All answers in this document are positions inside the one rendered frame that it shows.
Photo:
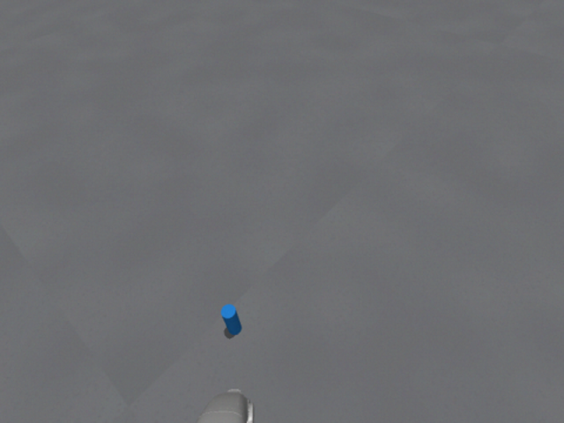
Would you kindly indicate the can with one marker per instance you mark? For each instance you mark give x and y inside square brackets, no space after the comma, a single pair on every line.
[231,319]

